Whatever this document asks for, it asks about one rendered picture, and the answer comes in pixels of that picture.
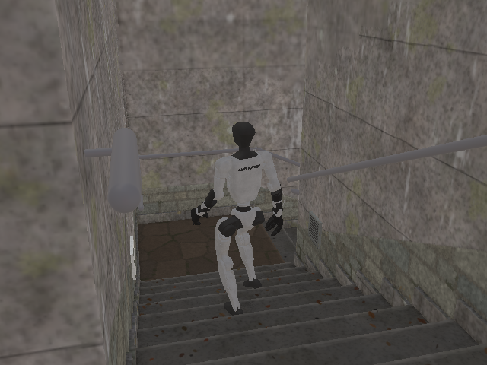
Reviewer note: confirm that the robot left upper arm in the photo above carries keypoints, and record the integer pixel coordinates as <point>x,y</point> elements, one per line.
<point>222,166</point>

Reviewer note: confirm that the robot right forearm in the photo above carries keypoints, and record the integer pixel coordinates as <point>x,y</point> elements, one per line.
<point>277,202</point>

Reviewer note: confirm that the robot right upper arm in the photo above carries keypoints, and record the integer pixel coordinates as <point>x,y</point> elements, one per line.
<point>268,166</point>

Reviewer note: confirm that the robot right hand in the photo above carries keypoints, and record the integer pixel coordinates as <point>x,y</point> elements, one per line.
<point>272,222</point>

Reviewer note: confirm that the robot left forearm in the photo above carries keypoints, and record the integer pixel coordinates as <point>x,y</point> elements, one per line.
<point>207,204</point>

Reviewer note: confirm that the left robot foot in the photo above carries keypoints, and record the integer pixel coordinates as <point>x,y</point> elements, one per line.
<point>230,310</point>

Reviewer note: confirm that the left robot thigh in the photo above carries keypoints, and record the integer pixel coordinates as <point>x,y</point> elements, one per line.
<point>224,229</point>

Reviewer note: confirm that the robot left hand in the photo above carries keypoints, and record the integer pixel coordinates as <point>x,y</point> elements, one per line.
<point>196,217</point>

